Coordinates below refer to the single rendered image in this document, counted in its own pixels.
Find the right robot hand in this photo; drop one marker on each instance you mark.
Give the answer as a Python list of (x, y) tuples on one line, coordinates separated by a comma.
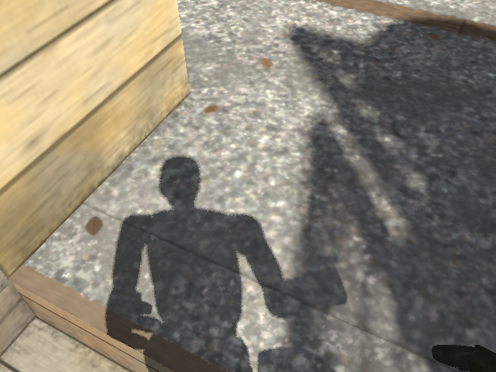
[(466, 358)]

